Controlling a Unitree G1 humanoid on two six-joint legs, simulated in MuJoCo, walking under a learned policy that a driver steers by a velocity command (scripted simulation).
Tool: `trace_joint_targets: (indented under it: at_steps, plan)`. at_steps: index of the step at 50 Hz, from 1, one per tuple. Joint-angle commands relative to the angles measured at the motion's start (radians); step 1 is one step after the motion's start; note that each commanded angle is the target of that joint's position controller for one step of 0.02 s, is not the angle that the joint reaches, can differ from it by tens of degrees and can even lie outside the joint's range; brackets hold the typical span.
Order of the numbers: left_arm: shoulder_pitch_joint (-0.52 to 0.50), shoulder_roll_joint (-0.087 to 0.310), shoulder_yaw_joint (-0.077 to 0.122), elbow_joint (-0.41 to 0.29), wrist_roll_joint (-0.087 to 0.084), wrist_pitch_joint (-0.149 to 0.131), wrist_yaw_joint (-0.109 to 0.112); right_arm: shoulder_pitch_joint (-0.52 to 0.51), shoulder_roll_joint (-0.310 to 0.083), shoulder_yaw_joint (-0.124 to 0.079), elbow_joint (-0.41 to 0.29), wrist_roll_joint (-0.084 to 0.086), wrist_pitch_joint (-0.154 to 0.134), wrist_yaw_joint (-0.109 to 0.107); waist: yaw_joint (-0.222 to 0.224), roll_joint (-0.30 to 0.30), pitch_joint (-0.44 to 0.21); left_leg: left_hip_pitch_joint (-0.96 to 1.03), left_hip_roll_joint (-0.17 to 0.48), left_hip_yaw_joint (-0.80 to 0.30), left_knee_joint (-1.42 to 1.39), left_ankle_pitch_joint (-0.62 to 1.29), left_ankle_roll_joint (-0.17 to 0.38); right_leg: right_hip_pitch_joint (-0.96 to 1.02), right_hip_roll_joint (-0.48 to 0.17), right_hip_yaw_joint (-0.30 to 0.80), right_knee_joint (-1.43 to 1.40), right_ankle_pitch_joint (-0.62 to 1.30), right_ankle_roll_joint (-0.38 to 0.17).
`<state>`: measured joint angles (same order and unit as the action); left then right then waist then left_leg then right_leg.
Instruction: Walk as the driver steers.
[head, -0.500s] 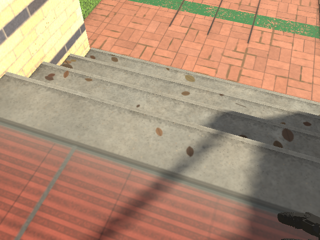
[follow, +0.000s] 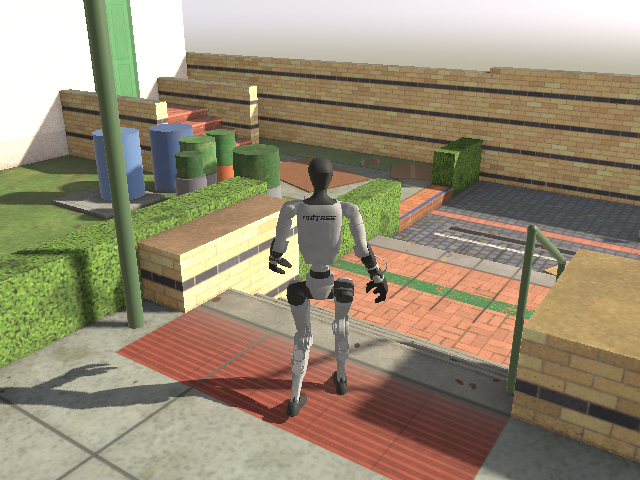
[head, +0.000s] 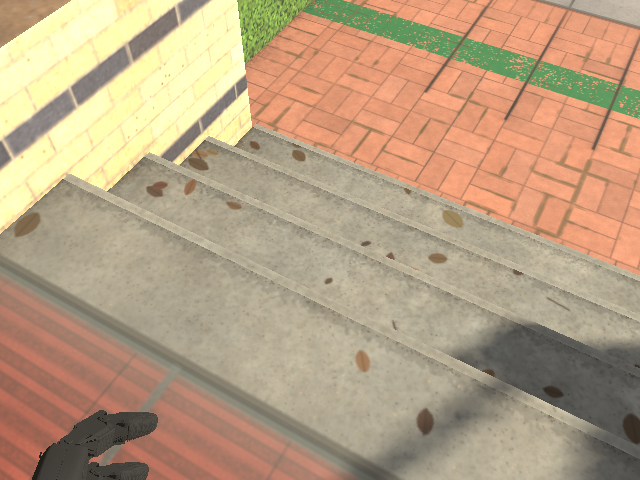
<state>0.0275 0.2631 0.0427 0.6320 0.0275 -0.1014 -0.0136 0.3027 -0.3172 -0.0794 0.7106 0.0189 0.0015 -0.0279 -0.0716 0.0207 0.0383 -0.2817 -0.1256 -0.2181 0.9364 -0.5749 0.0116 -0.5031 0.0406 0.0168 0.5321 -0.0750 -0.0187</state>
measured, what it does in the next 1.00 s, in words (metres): walks ahead, turning right: left foot, then left foot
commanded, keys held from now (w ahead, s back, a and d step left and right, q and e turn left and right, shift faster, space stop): no key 0.12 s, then e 0.88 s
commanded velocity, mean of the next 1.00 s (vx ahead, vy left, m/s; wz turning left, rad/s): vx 0.04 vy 0.00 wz -0.28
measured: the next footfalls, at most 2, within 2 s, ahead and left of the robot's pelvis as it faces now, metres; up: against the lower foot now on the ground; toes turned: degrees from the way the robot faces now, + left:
left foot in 0.28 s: +0.11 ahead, +0.13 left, +0.00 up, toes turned -1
left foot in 0.96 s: +0.17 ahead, +0.10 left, +0.00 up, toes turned -23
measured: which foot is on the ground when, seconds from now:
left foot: up 0.00-0.26, down 0.28-0.52, up 0.54-0.94, down 0.96-1.00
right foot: down 0.00-0.98, up 1.00-1.00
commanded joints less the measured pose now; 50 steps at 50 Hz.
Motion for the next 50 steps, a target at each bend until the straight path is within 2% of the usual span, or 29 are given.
trace_joint_targets:
  at_steps: [1,2,4,8,11,13,14,15,16,19,21,23,24,25,26,27,28,29,31,32,33,34,37,40,44,47,48,49,50]
  plan:
    - [0.145,0.116,0.039,-0.057,-0.012,0.029,0.011,0.088,-0.161,-0.029,-0.061,0.012,0.008,-0.001,0.088,-0.15,-0.307,-0.376,0.082,0.045,0.448,-0.021,-0.08,0.603,-0.422,0.492,-0.128,0.208,-0.253]
    - [0.099,0.088,0.024,-0.055,-0.005,0.042,0.013,0.031,-0.146,-0.028,-0.069,0.01,0.029,-0.008,0.081,-0.094,-0.224,-0.368,0.104,0.071,0.417,0.025,-0.089,0.475,-0.363,0.398,-0.159,0.119,-0.225]
    - [0.041,0.094,0.019,-0.041,0.003,0.054,0.013,0.002,-0.095,-0.02,-0.084,-0.001,0.051,-0.013,0.045,-0.124,-0.117,-0.259,0.135,0.1,0.278,0.071,-0.09,0.253,-0.279,0.264,-0.22,0.08,-0.194]
    - [0.031,0.085,0.02,-0.003,-0.005,0.053,0.005,0.01,0.009,0.019,-0.063,-0.028,0.034,-0.007,0.041,-0.163,-0.167,-0.048,0.152,0.162,-0.09,0.135,-0.081,0.204,-0.222,0.148,-0.215,0.248,-0.205]
    - [0.05,0.113,0.025,0.013,-0.03,0.071,-0.001,0.0,-0.015,0.012,-0.047,-0.027,0.03,0.003,0.037,-0.158,-0.174,0.079,0.127,0.19,-0.337,0.32,-0.06,0.198,-0.217,0.184,-0.203,0.012,-0.199]
    - [0.073,0.101,0.017,0.019,-0.039,0.076,-0.004,-0.026,-0.046,0.004,-0.061,-0.041,0.03,0.006,0.03,-0.124,-0.127,0.192,0.145,0.166,-0.472,0.409,-0.011,0.089,-0.182,0.207,-0.205,-0.23,-0.123]
    - [0.087,0.091,0.012,0.018,-0.029,0.073,-0.009,-0.031,-0.101,-0.006,-0.083,-0.052,0.03,-0.002,0.039,-0.051,-0.116,0.228,0.254,0.067,-0.497,0.413,0.034,0.025,-0.144,0.187,-0.15,-0.337,-0.067]
    - [0.11,0.083,0.015,0.0,-0.032,0.072,-0.01,-0.063,-0.164,-0.027,-0.069,-0.047,0.036,-0.006,0.09,0.129,-0.079,0.105,0.31,0.025,-0.525,0.245,0.094,0.026,-0.05,0.064,-0.083,-0.366,-0.023]
    - [0.088,0.097,0.019,0.003,-0.029,0.073,-0.004,-0.084,-0.115,-0.02,-0.075,-0.047,0.033,-0.006,0.07,0.169,-0.062,0.025,0.315,0.01,-0.588,0.136,0.11,0.086,-0.019,0.01,0.009,-0.298,0.006]
    - [0.131,0.112,0.041,0.014,-0.031,0.09,0.004,-0.143,-0.106,-0.025,-0.094,-0.034,0.015,-0.018,0.072,0.205,-0.027,0.02,0.38,-0.006,-0.577,0.327,0.132,0.046,-0.014,-0.035,0.2,-0.28,0.009]
    - [0.144,0.095,0.045,0.001,-0.036,0.1,-0.003,-0.145,-0.098,-0.025,-0.097,-0.025,0.006,-0.027,0.07,0.178,-0.047,0.056,0.435,-0.004,-0.524,0.612,0.168,0.024,-0.04,-0.037,0.289,-0.362,0.005]
    - [0.151,0.073,0.043,-0.009,-0.045,0.108,-0.012,-0.159,-0.107,-0.032,-0.097,-0.012,0.01,-0.03,0.071,0.145,-0.069,0.09,0.437,0.033,-0.478,0.728,0.164,0.039,-0.048,-0.061,0.244,-0.36,-0.004]
    - [0.248,0.038,0.019,0.035,0.02,0.043,-0.032,-0.15,-0.094,-0.023,-0.086,-0.054,-0.062,-0.022,0.08,-0.084,-0.035,0.013,0.473,-0.012,-0.554,0.425,0.213,0.116,-0.042,-0.062,0.108,-0.145,-0.042]
    - [0.262,0.039,0.036,0.041,0.013,0.011,-0.033,-0.165,-0.118,-0.034,-0.059,-0.054,-0.096,-0.024,0.099,-0.001,-0.042,-0.081,0.415,0.044,-0.508,0.209,0.159,0.295,-0.012,-0.049,0.008,-0.051,-0.071]
    - [0.261,0.088,0.054,0.029,0.011,-0.006,-0.033,-0.158,-0.073,-0.025,-0.046,-0.065,-0.109,-0.024,0.092,-0.02,-0.076,-0.132,0.324,0.164,-0.403,0.125,0.097,0.398,-0.009,-0.006,-0.059,0.087,-0.129]
    - [0.292,0.278,0.099,-0.02,-0.009,-0.023,-0.013,-0.124,0.015,-0.002,-0.125,-0.06,-0.106,-0.033,0.069,-0.286,-0.193,-0.283,0.116,0.326,-0.078,-0.054,-0.058,0.578,-0.325,0.501,-0.202,0.375,-0.439]
    - [0.399,0.236,0.094,-0.005,0.024,-0.042,-0.006,-0.213,-0.042,-0.005,-0.129,-0.061,-0.09,-0.02,0.17,-0.151,-0.177,-0.379,0.1,0.135,0.066,-0.139,-0.09,0.592,-0.397,0.635,-0.264,0.19,-0.443]
    - [0.359,0.189,0.089,0.006,0.023,-0.05,-0.004,-0.265,-0.039,-0.008,-0.129,-0.05,-0.078,-0.025,0.152,-0.089,-0.098,-0.422,0.14,0.086,0.178,-0.065,-0.081,0.522,-0.363,0.534,-0.255,0.082,-0.351]
    - [0.251,0.106,0.053,-0.023,-0.004,-0.039,-0.012,-0.205,-0.093,-0.029,-0.114,-0.089,-0.077,-0.046,0.075,-0.119,-0.123,-0.383,0.144,0.094,0.275,0.016,-0.064,0.433,-0.299,0.421,-0.25,0.215,-0.3]
    - [0.2,0.098,0.047,-0.038,-0.011,-0.028,-0.012,-0.175,-0.085,-0.02,-0.105,-0.109,-0.08,-0.04,0.041,-0.078,-0.112,-0.328,0.164,0.105,0.263,0.054,-0.056,0.357,-0.287,0.373,-0.254,0.267,-0.288]
    - [0.172,0.115,0.048,-0.054,0.0,-0.019,-0.014,-0.142,-0.071,-0.016,-0.096,-0.111,-0.081,-0.032,0.023,-0.048,-0.121,-0.26,0.166,0.122,0.204,0.106,-0.058,0.302,-0.256,0.331,-0.263,0.265,-0.279]
    - [0.162,0.141,0.055,-0.063,0.008,-0.017,-0.016,-0.118,-0.052,-0.009,-0.085,-0.098,-0.075,-0.02,0.021,-0.051,-0.125,-0.221,0.157,0.153,0.118,0.166,-0.069,0.285,-0.222,0.291,-0.267,0.254,-0.271]
    - [0.205,0.172,0.072,-0.062,0.013,-0.023,-0.027,-0.116,-0.026,0.013,-0.067,-0.066,-0.045,0.009,0.062,-0.088,-0.125,-0.159,0.143,0.18,-0.089,0.227,-0.107,0.309,-0.196,0.296,-0.269,0.168,-0.272]
    - [0.24,0.173,0.079,-0.07,0.003,-0.022,-0.041,-0.123,-0.053,0.02,-0.071,-0.065,-0.041,0.008,0.099,-0.109,-0.132,-0.161,0.139,0.174,-0.21,0.174,-0.095,0.369,-0.237,0.394,-0.233,0.145,-0.298]
    - [0.245,0.173,0.077,-0.063,0.006,-0.011,-0.035,-0.131,-0.075,0.026,-0.079,-0.052,-0.068,-0.004,0.119,-0.121,-0.161,-0.156,0.118,0.172,-0.324,0.204,-0.06,0.425,-0.256,0.485,-0.182,0.238,-0.304]
    - [0.165,0.174,0.065,-0.058,0.015,0.01,-0.04,-0.073,-0.086,0.027,-0.074,-0.025,-0.084,0.01,0.059,-0.108,-0.158,0.048,0.091,0.207,-0.567,0.451,0.011,0.297,-0.193,0.468,-0.147,0.229,-0.255]
    - [0.178,0.154,0.053,-0.047,0.024,0.021,-0.046,-0.058,-0.105,0.021,-0.082,-0.021,-0.089,0.014,0.053,-0.104,-0.168,0.138,0.134,0.183,-0.609,0.585,0.071,0.24,-0.157,0.459,-0.128,0.138,-0.21]
    - [0.224,0.101,0.036,-0.051,0.029,0.03,-0.046,-0.028,-0.172,0.003,-0.105,-0.023,-0.099,0.005,0.06,0.016,-0.226,0.291,0.31,0.024,-0.631,0.876,0.238,0.122,-0.061,0.373,-0.006,-0.111,-0.107]
    - [0.258,0.058,0.023,-0.074,0.04,0.019,-0.039,-0.045,-0.251,-0.022,-0.141,-0.04,-0.112,-0.001,0.082,0.167,-0.234,0.429,0.584,-0.257,-0.669,1.117,0.495,-0.114,0.096,0.196,0.196,-0.48,0.029]
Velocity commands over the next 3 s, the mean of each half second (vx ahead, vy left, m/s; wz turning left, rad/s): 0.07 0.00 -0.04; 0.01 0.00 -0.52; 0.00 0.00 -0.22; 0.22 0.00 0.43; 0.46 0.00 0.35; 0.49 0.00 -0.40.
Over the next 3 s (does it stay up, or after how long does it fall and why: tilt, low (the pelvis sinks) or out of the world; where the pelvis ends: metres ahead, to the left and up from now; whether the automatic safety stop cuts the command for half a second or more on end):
stays up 0.66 0.01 0.01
